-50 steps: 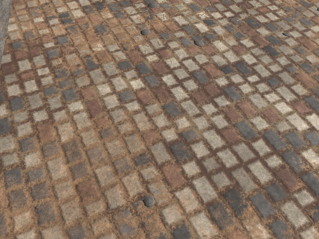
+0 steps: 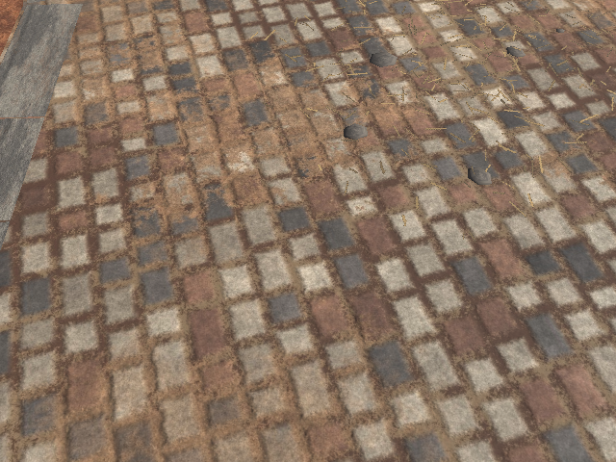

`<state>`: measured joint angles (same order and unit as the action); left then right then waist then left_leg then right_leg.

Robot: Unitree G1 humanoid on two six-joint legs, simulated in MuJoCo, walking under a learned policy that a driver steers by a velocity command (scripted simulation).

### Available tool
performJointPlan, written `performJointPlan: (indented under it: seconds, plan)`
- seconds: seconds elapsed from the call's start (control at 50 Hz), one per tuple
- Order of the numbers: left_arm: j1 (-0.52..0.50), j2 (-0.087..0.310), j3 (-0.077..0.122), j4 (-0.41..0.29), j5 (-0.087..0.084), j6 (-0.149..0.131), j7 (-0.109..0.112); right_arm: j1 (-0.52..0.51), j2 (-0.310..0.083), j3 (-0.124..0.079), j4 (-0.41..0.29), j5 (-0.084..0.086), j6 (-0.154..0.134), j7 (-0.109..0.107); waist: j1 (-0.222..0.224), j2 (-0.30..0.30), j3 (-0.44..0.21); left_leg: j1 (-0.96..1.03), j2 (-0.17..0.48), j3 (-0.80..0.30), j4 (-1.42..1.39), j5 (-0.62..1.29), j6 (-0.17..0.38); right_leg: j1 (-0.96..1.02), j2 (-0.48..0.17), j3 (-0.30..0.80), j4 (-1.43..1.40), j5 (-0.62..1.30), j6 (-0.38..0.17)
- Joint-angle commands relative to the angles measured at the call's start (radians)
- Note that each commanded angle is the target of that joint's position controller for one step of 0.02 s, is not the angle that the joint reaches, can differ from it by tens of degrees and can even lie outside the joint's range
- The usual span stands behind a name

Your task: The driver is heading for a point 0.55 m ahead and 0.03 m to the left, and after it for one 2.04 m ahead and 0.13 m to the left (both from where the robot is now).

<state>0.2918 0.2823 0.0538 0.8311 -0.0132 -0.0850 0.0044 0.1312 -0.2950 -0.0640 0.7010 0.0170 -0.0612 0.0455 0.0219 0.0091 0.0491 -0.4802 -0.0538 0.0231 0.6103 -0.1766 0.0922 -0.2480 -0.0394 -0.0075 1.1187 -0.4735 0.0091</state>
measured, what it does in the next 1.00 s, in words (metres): walks ahead, turning left: right foot, then left foot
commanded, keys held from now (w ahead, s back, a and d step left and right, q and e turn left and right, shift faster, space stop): w+q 0.28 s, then q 0.02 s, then no key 0.42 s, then w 0.04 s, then no key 0.24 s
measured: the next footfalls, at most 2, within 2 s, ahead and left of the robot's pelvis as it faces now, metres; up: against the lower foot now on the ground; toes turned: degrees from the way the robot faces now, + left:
right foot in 0.38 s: +0.42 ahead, -0.11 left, +0.00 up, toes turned +15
left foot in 0.72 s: +0.33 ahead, +0.13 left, +0.00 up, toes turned +14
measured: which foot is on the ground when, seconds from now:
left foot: down 0.00-0.40, up 0.42-0.70, down 0.72-1.00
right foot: up 0.00-0.36, down 0.38-1.00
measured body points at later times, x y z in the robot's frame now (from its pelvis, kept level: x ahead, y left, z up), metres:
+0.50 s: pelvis +0.26 -0.03 +0.01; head +0.30 -0.03 +0.45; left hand +0.39 +0.26 -0.07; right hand +0.41 -0.29 -0.11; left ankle +0.12 +0.07 -0.64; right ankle +0.38 -0.12 -0.72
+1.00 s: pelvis +0.34 +0.00 +0.01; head +0.34 +0.00 +0.46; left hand +0.38 +0.27 -0.11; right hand +0.53 -0.21 -0.10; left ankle +0.29 +0.12 -0.72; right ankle +0.38 -0.12 -0.72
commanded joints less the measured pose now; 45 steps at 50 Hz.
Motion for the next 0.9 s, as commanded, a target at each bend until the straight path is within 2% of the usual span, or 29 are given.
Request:
performJointPlan:
  seconds: [0.02,0.04,0.08,0.14,0.2,0.26,0.3,0.36,0.38,0.4,0.42,0.44,0.46,0.48,0.5,0.54,0.58,0.62,0.66,0.7,0.72,0.74,0.76,0.78,0.8,0.82,0.84,0.86,0.9]
  plan:
    - [-0.088,0.129,0.021,-0.130,0.002,-0.064,-0.002,0.165,-0.142,-0.043,-0.032,-0.002,-0.006,-0.014,-0.076,-0.002,-0.158,0.542,0.282,-0.479,-0.306,0.090,0.207,-0.520,-0.051,0.089,0.116,0.096,-0.020]
    - [-0.076,0.139,0.030,-0.128,0.016,-0.053,0.003,0.119,-0.117,-0.033,-0.050,-0.012,-0.005,-0.017,-0.036,0.017,-0.126,0.422,0.252,-0.417,-0.330,0.173,0.196,-0.439,-0.076,0.091,0.055,0.133,-0.013]
    - [-0.047,0.118,0.032,-0.131,0.025,-0.027,0.003,0.090,-0.117,-0.035,-0.069,-0.016,-0.007,-0.023,0.000,0.044,-0.112,0.307,0.222,-0.373,-0.371,0.243,0.206,-0.366,-0.079,0.080,-0.008,0.164,0.013]
    - [-0.104,0.087,0.023,-0.154,0.031,-0.010,0.009,0.119,-0.149,-0.045,-0.060,-0.008,-0.010,-0.041,-0.008,0.044,-0.080,0.230,0.191,-0.300,-0.391,0.285,0.199,-0.368,-0.061,0.062,-0.165,0.284,0.053]
    - [-0.223,0.060,0.010,-0.182,0.027,-0.016,0.003,0.160,-0.154,-0.048,-0.046,0.001,-0.002,-0.054,-0.056,0.065,-0.062,0.211,0.145,-0.265,-0.375,0.185,0.149,-0.324,-0.019,0.062,-0.408,0.481,0.061]
    - [-0.309,0.069,0.009,-0.205,0.011,-0.028,-0.012,0.207,-0.162,-0.051,-0.030,0.007,0.007,-0.060,-0.091,0.081,-0.053,0.226,0.157,-0.309,-0.350,0.100,0.130,-0.264,0.021,0.065,-0.542,0.556,0.058]
    - [-0.324,0.096,0.019,-0.216,0.011,-0.037,-0.020,0.224,-0.155,-0.051,-0.022,0.009,0.016,-0.063,-0.087,0.089,-0.046,0.280,0.170,-0.363,-0.285,0.118,0.116,-0.250,0.036,0.085,-0.606,0.523,0.042]
    - [-0.236,0.121,0.035,-0.193,0.026,-0.051,-0.027,0.205,-0.134,-0.048,-0.027,0.000,0.033,-0.074,-0.041,0.123,-0.088,0.363,0.166,-0.391,-0.127,0.291,0.062,-0.152,0.051,0.061,-0.675,0.501,-0.010]
    - [-0.176,0.132,0.041,-0.180,0.040,-0.058,-0.024,0.191,-0.106,-0.039,-0.037,-0.001,0.033,-0.074,-0.008,0.111,-0.131,0.351,0.116,-0.362,-0.030,0.347,0.026,-0.035,0.031,0.051,-0.718,0.600,-0.039]
    - [-0.080,0.183,0.050,-0.180,0.061,-0.061,-0.018,0.187,-0.058,-0.020,-0.066,-0.017,0.029,-0.074,0.030,0.024,-0.259,0.254,0.059,-0.306,0.187,0.195,-0.021,0.198,-0.123,0.172,-0.656,0.880,-0.102]
    - [-0.010,0.233,0.062,-0.157,0.066,-0.043,-0.017,0.384,-0.002,-0.001,-0.049,-0.009,0.024,-0.072,-0.026,-0.263,-0.406,-0.043,-0.084,-0.212,0.521,-0.463,-0.099,0.540,-0.380,0.500,-0.613,1.092,-0.312]
    - [0.022,0.191,0.058,-0.144,0.023,-0.026,-0.025,0.422,-0.097,-0.013,-0.034,-0.001,0.023,-0.070,-0.012,-0.260,-0.443,-0.147,-0.038,-0.231,0.665,-0.530,-0.120,0.538,-0.418,0.664,-0.669,0.848,-0.343]
    - [-0.021,0.133,0.040,-0.163,0.017,-0.016,-0.023,0.310,-0.150,-0.030,-0.036,0.005,0.036,-0.073,0.023,-0.158,-0.317,-0.191,-0.006,-0.227,0.721,-0.456,-0.138,0.434,-0.354,0.547,-0.697,0.733,-0.296]
    - [-0.085,0.096,0.022,-0.168,0.028,-0.005,-0.023,0.224,-0.151,-0.030,-0.051,-0.001,0.051,-0.079,0.018,-0.090,-0.243,-0.182,0.023,-0.193,0.692,-0.399,-0.147,0.319,-0.298,0.434,-0.715,0.703,-0.255]
    - [-0.136,0.065,0.007,-0.168,0.031,0.001,-0.024,0.182,-0.137,-0.029,-0.064,-0.011,0.064,-0.082,0.000,-0.080,-0.179,-0.153,0.052,-0.183,0.631,-0.368,-0.154,0.205,-0.259,0.361,-0.736,0.721,-0.244]
    - [-0.197,0.058,-0.001,-0.151,0.041,0.008,-0.026,0.201,-0.073,-0.016,-0.062,-0.011,0.084,-0.079,-0.055,-0.132,-0.132,0.011,0.087,-0.138,0.434,-0.328,-0.158,0.025,-0.178,0.233,-0.783,0.752,-0.215]
    - [-0.220,0.084,0.008,-0.137,0.042,0.012,-0.025,0.214,-0.032,-0.001,-0.052,-0.017,0.084,-0.081,-0.064,-0.161,-0.154,0.128,0.079,-0.085,0.258,-0.289,-0.167,-0.019,-0.153,0.159,-0.785,0.876,-0.228]
    - [-0.204,0.105,0.014,-0.119,0.031,0.019,-0.021,0.199,-0.035,0.001,-0.047,-0.019,0.084,-0.080,-0.051,-0.159,-0.204,0.201,0.080,-0.074,0.139,-0.177,-0.164,0.010,-0.171,0.155,-0.778,0.882,-0.241]
    - [-0.206,0.110,0.012,-0.109,0.020,0.031,-0.020,0.187,-0.049,-0.003,-0.043,-0.017,0.092,-0.077,-0.052,-0.143,-0.209,0.271,0.076,-0.061,0.026,-0.074,-0.149,0.002,-0.175,0.156,-0.778,0.707,-0.231]
    - [-0.214,0.088,0.000,-0.099,0.012,0.041,-0.022,0.160,-0.046,-0.004,-0.043,-0.029,0.099,-0.072,-0.062,-0.125,-0.166,0.363,0.065,-0.048,-0.125,0.031,-0.116,-0.066,-0.136,0.147,-0.784,0.392,-0.178]
    - [-0.186,0.060,-0.012,-0.084,0.017,0.041,-0.025,0.128,-0.061,-0.004,-0.061,-0.044,0.100,-0.073,-0.054,-0.099,-0.137,0.397,0.104,-0.099,-0.173,0.081,-0.092,-0.111,-0.109,0.146,-0.785,0.233,-0.122]
    - [-0.168,0.040,-0.021,-0.077,0.033,0.040,-0.028,0.121,-0.090,-0.006,-0.078,-0.048,0.098,-0.077,-0.037,-0.037,-0.131,0.417,0.180,-0.178,-0.201,0.059,-0.057,-0.152,-0.061,0.112,-0.747,0.044,-0.071]
    - [-0.122,0.040,-0.018,-0.077,0.030,0.043,-0.026,0.103,-0.150,-0.023,-0.061,-0.036,0.100,-0.078,0.016,0.096,-0.094,0.292,0.174,-0.183,-0.198,-0.258,-0.014,-0.130,0.028,0.021,-0.715,-0.013,-0.038]
    - [-0.157,0.055,-0.017,-0.072,0.032,0.046,-0.018,0.084,-0.107,-0.016,-0.069,-0.036,0.095,-0.073,-0.014,0.117,-0.039,0.181,0.154,-0.193,-0.253,-0.411,-0.004,-0.082,0.044,-0.010,-0.656,0.032,-0.014]
    - [-0.164,0.049,-0.016,-0.071,0.030,0.046,-0.014,0.067,-0.066,-0.002,-0.067,-0.046,0.085,-0.072,-0.005,0.138,-0.006,0.133,0.154,-0.202,-0.278,-0.408,-0.015,-0.058,0.048,-0.018,-0.630,0.098,-0.011]
    - [-0.148,0.033,-0.020,-0.058,0.032,0.045,-0.009,0.044,-0.047,0.006,-0.069,-0.051,0.074,-0.071,0.011,0.147,0.001,0.118,0.144,-0.190,-0.262,-0.317,-0.034,-0.026,0.036,-0.012,-0.632,0.168,-0.014]
    - [-0.132,0.046,-0.018,-0.051,0.037,0.045,-0.007,0.042,-0.039,0.008,-0.068,-0.047,0.062,-0.070,0.011,0.139,-0.003,0.132,0.132,-0.170,-0.222,-0.208,-0.050,-0.017,0.024,0.001,-0.642,0.225,-0.018]
    - [-0.125,0.064,-0.013,-0.042,0.036,0.042,-0.008,0.066,-0.040,0.008,-0.069,-0.042,0.055,-0.071,-0.003,0.091,-0.022,0.167,0.116,-0.145,-0.184,-0.113,-0.065,-0.023,0.014,0.014,-0.643,0.258,-0.030]
    - [-0.139,0.055,-0.016,-0.034,0.028,0.036,-0.013,0.103,-0.057,0.003,-0.061,-0.033,0.050,-0.075,-0.019,0.026,-0.060,0.238,0.103,-0.123,-0.122,0.031,-0.078,-0.025,0.007,0.023,-0.637,0.331,-0.040]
